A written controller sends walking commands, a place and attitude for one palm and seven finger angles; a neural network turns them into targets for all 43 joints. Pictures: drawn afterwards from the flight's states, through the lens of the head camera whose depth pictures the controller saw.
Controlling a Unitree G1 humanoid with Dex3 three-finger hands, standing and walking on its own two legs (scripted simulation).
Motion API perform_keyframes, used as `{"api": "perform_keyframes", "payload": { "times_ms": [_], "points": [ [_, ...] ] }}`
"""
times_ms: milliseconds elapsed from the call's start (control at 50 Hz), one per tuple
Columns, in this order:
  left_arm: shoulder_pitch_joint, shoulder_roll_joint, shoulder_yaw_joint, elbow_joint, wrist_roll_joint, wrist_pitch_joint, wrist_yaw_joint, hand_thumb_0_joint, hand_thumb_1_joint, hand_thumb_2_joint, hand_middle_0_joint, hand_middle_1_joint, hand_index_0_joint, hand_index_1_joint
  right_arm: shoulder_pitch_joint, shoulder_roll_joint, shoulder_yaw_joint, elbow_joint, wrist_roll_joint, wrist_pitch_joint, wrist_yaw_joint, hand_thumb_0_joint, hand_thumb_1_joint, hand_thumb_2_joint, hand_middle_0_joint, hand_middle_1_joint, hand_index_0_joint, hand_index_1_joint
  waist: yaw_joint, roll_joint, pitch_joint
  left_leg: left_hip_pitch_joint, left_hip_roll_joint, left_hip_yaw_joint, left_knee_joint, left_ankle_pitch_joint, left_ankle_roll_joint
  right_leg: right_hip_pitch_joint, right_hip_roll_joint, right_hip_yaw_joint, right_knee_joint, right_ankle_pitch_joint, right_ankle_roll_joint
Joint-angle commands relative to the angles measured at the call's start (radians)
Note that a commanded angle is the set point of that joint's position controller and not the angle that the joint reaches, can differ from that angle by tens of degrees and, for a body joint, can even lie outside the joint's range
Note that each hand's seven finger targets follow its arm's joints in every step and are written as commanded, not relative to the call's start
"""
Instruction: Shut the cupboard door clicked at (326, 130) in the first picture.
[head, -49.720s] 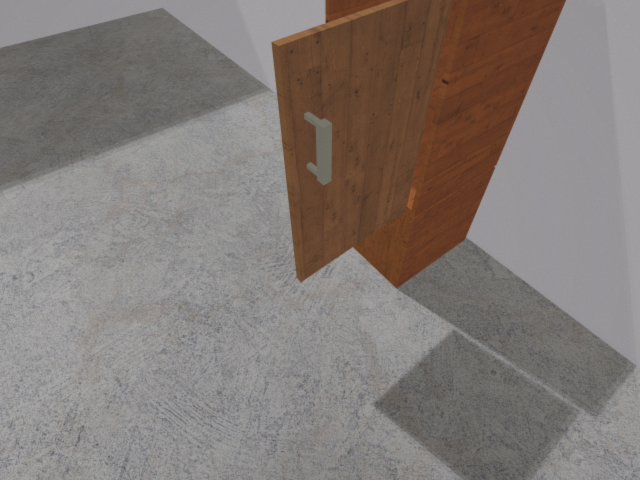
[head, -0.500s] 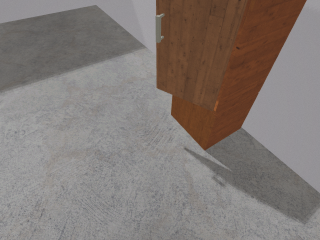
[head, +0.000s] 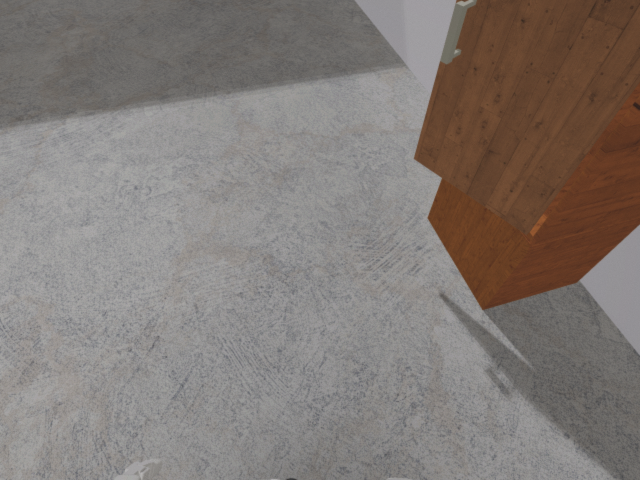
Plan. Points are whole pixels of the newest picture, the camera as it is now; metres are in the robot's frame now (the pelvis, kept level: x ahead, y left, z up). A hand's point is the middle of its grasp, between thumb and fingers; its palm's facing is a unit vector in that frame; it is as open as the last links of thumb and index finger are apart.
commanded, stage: walk to a spot facing it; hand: left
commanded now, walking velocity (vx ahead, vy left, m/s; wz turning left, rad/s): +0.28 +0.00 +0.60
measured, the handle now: (458, 31) +0.98 -0.28 +0.06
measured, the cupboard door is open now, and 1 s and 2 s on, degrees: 25 25 25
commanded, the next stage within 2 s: turn to face it in 0.92 s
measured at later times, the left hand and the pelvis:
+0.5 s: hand out of the picture -0.03 +0.19 -0.19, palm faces +0.41 -0.89 -0.21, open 7.4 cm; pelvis +0.11 +0.04 -0.03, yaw +22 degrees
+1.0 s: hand (144, 359) +0.31 +0.30 -0.15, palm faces +0.53 -0.82 -0.22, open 7.3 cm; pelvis +0.31 +0.09 -0.01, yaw +33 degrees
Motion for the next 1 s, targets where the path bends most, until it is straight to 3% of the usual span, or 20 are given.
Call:
{"api": "perform_keyframes", "payload": {
  "times_ms": [0, 20, 40, 60, 160, 320, 360, 400, 440, 460, 520, 560, 760, 820, 840, 860, 880, 900, 940, 980],
  "points": [
    [0.214, 0.103, 0.025, -0.020, 0.002, -0.023, 0.000, 0.000, 0.900, 0.900, -0.200, -0.300, -0.200, -0.300, -0.058, -0.194, -0.063, -0.096, 0.006, -0.013, -0.006, 0.000, -0.900, -0.900, 0.200, 0.300, 0.200, 0.300, 0.086, 0.097, -0.090, -0.168, 0.110, -0.254, -0.167, -0.508, 0.046, 0.343, 0.052, -0.070, -0.337, 0.042, -0.014],
    [0.267, 0.165, 0.040, -0.015, 0.017, -0.034, 0.007, 0.000, 0.900, 0.900, -0.200, -0.300, -0.200, -0.300, -0.064, -0.134, -0.054, -0.113, 0.016, -0.013, -0.002, 0.000, -0.900, -0.900, 0.200, 0.300, 0.200, 0.300, 0.114, -0.095, -0.070, -0.373, 0.007, -0.143, 0.079, -0.514, -0.011, 0.484, -0.121, 0.132, -0.525, -0.177, -0.074],
    [0.250, 0.250, 0.051, -0.035, 0.023, -0.036, 0.019, 0.000, 0.900, 0.900, -0.200, -0.300, -0.200, -0.300, -0.079, -0.064, -0.038, -0.148, 0.021, -0.026, 0.003, 0.000, -0.900, -0.900, 0.200, 0.300, 0.200, 0.300, 0.128, -0.361, -0.026, -0.541, -0.089, 0.069, 0.466, -0.446, -0.068, 0.458, -0.442, 0.534, -0.704, -0.414, -0.179],
    [0.167, 0.248, 0.042, -0.055, -0.004, -0.032, 0.023, 0.000, 0.900, 0.900, -0.200, -0.300, -0.200, -0.300, -0.096, -0.123, -0.043, -0.159, 0.002, -0.026, 0.010, 0.000, -0.900, -0.900, 0.200, 0.300, 0.200, 0.300, 0.069, -0.169, 0.012, -0.473, -0.006, 0.026, 0.617, -0.372, -0.062, 0.326, -0.484, 0.467, -0.681, -0.267, -0.196],
    [0.113, 0.115, 0.015, -0.033, 0.000, -0.092, 0.014, 0.000, 0.900, 0.900, -0.200, -0.300, -0.200, -0.300, -0.088, -0.082, -0.038, -0.138, 0.010, -0.025, 0.052, 0.000, -0.900, -0.900, 0.200, 0.300, 0.200, 0.300, 0.016, -0.188, 0.060, -0.400, 0.094, 0.101, 0.693, -0.116, -0.079, 0.271, -0.292, 0.027, -0.597, 0.167, -0.135],
    [0.308, 0.147, 0.018, 0.039, 0.005, -0.102, 0.014, 0.000, 0.900, 0.900, -0.200, -0.300, -0.200, -0.300, -0.260, -0.042, 0.002, -0.191, 0.012, -0.041, 0.070, 0.000, -0.900, -0.900, 0.200, 0.300, 0.200, 0.300, 0.091, -0.224, 0.046, -0.310, 0.087, 0.231, 0.300, -0.140, -0.031, 0.456, -0.327, -0.155, -0.472, 0.675, -0.114],
    [0.284, 0.171, 0.023, 0.035, 0.004, -0.105, 0.011, 0.000, 0.900, 0.900, -0.200, -0.300, -0.200, -0.300, -0.188, -0.065, -0.003, -0.176, 0.012, -0.053, 0.066, 0.000, -0.900, -0.900, 0.200, 0.300, 0.200, 0.300, 0.049, -0.226, -0.006, -0.139, 0.045, 0.275, 0.214, -0.191, 0.002, 0.435, -0.341, -0.195, -0.357, 0.864, -0.110],
    [0.254, 0.194, 0.025, 0.021, -0.008, -0.102, 0.005, 0.000, 0.900, 0.900, -0.200, -0.300, -0.200, -0.300, 0.055, -0.128, -0.022, -0.112, 0.000, -0.063, 0.050, 0.000, -0.900, -0.900, 0.200, 0.300, 0.200, 0.300, -0.074, -0.155, -0.152, 0.275, -0.004, 0.299, 0.081, -0.093, 0.034, 0.263, -0.298, -0.275, -0.025, 0.831, -0.062],
    [0.193, 0.101, 0.009, -0.076, -0.015, -0.100, -0.022, 0.000, 0.900, 0.900, -0.200, -0.300, -0.200, -0.300, 0.294, -0.352, -0.078, -0.058, 0.001, -0.072, 0.021, 0.000, -0.900, -0.900, 0.200, 0.300, 0.200, 0.300, -0.164, 0.209, -0.332, 0.692, 0.472, -0.424, -0.084, -0.014, 0.243, -0.308, -0.089, -0.173, 0.541, -0.156, 0.013],
    [0.084, 0.122, 0.009, -0.122, -0.011, -0.095, -0.014, 0.000, 0.900, 0.900, -0.200, -0.300, -0.200, -0.300, 0.293, -0.353, -0.075, -0.053, 0.014, -0.070, 0.015, 0.000, -0.900, -0.900, 0.200, 0.300, 0.200, 0.300, -0.163, 0.016, -0.266, 0.561, 0.514, -0.439, -0.139, -0.116, 0.252, -0.348, -0.113, -0.056, 0.609, -0.140, -0.007],
    [0.119, 0.074, 0.019, -0.054, 0.005, -0.074, -0.019, 0.000, 0.900, 0.900, -0.200, -0.300, -0.200, -0.300, 0.037, -0.190, -0.030, -0.102, 0.008, -0.090, -0.002, 0.000, -0.900, -0.900, 0.200, 0.300, 0.200, 0.300, -0.034, 0.126, -0.024, 0.112, 0.359, -0.223, -0.244, -0.359, 0.146, -0.270, -0.173, -0.007, 0.480, 0.029, -0.007],
    [0.199, 0.048, 0.016, -0.017, 0.010, -0.059, -0.027, 0.000, 0.900, 0.900, -0.200, -0.300, -0.200, -0.300, -0.010, -0.162, -0.021, -0.094, 0.008, -0.102, -0.007, 0.000, -0.900, -0.900, 0.200, 0.300, 0.200, 0.300, 0.021, 0.127, -0.048, 0.067, 0.297, -0.124, -0.246, -0.301, 0.134, -0.193, -0.150, -0.029, 0.385, 0.092, -0.001],
    [0.043, 0.040, 0.020, -0.080, 0.008, -0.066, -0.037, 0.000, 0.900, 0.900, -0.200, -0.300, -0.200, -0.300, 0.055, -0.131, -0.037, -0.024, 0.009, -0.106, -0.003, 0.000, -0.900, -0.900, 0.200, 0.300, 0.200, 0.300, 0.029, 0.040, 0.025, 0.049, 0.257, -0.078, -0.240, -0.243, 0.155, -0.038, -0.069, -0.068, -0.090, 0.239, 0.011],
    [0.169, 0.074, 0.034, -0.042, 0.009, -0.080, -0.031, 0.000, 0.900, 0.900, -0.200, -0.300, -0.200, -0.300, 0.041, -0.112, -0.031, -0.020, 0.015, -0.101, -0.004, 0.000, -0.900, -0.900, 0.200, 0.300, 0.200, 0.300, 0.095, -0.014, -0.006, -0.056, 0.185, -0.044, -0.041, -0.194, 0.107, 0.250, -0.039, -0.064, -0.249, 0.245, -0.005],
    [0.287, 0.143, 0.049, -0.015, 0.016, -0.094, -0.024, 0.000, 0.900, 0.900, -0.200, -0.300, -0.200, -0.300, 0.046, -0.080, -0.026, -0.029, 0.025, -0.104, 0.002, 0.000, -0.900, -0.900, 0.200, 0.300, 0.200, 0.300, 0.147, -0.166, -0.068, -0.183, 0.086, 0.046, 0.212, -0.236, 0.061, 0.438, -0.172, 0.099, -0.368, 0.099, -0.049],
    [0.373, 0.234, 0.068, -0.007, 0.021, -0.097, -0.011, 0.000, 0.900, 0.900, -0.200, -0.300, -0.200, -0.300, 0.077, -0.018, -0.017, -0.058, 0.030, -0.106, 0.007, 0.000, -0.900, -0.900, 0.200, 0.300, 0.200, 0.300, 0.168, -0.415, -0.132, -0.326, -0.043, 0.143, 0.563, -0.466, 0.013, 0.527, -0.440, 0.452, -0.544, -0.004, -0.140],
    [0.330, 0.208, 0.061, -0.016, 0.005, -0.094, -0.001, 0.000, 0.900, 0.900, -0.200, -0.300, -0.200, -0.300, 0.091, -0.068, -0.028, -0.052, 0.016, -0.098, 0.005, 0.000, -0.900, -0.900, 0.200, 0.300, 0.200, 0.300, 0.128, -0.335, -0.127, -0.347, 0.031, 0.046, 0.732, -0.410, 0.015, 0.447, -0.473, 0.502, -0.597, -0.127, -0.165],
    [0.238, 0.168, 0.053, -0.037, 0.006, -0.094, 0.005, 0.000, 0.900, 0.900, -0.200, -0.300, -0.200, -0.300, 0.077, -0.058, -0.030, -0.049, 0.014, -0.098, 0.006, 0.000, -0.900, -0.900, 0.200, 0.300, 0.200, 0.300, 0.094, -0.290, -0.101, -0.371, 0.063, 0.035, 0.821, -0.309, 0.003, 0.376, -0.457, 0.459, -0.600, -0.114, -0.169],
    [0.148, 0.071, 0.023, -0.050, 0.000, -0.103, 0.012, 0.000, 0.900, 0.900, -0.200, -0.300, -0.200, -0.300, 0.034, -0.045, -0.024, -0.029, 0.015, -0.085, 0.014, 0.000, -0.900, -0.900, 0.200, 0.300, 0.200, 0.300, 0.054, -0.149, -0.065, -0.312, 0.117, 0.050, 0.816, -0.189, -0.027, 0.262, -0.378, 0.143, -0.539, 0.287, -0.156],
    [0.146, 0.051, 0.017, -0.039, 0.002, -0.111, 0.017, 0.000, 0.900, 0.900, -0.200, -0.300, -0.200, -0.300, 0.052, -0.008, -0.016, -0.020, 0.017, -0.066, 0.022, 0.000, -0.900, -0.900, 0.200, 0.300, 0.200, 0.300, 0.029, -0.151, -0.071, -0.275, 0.125, 0.086, 0.742, -0.197, -0.048, 0.259, -0.353, -0.020, -0.479, 0.641, -0.156]
  ]
}}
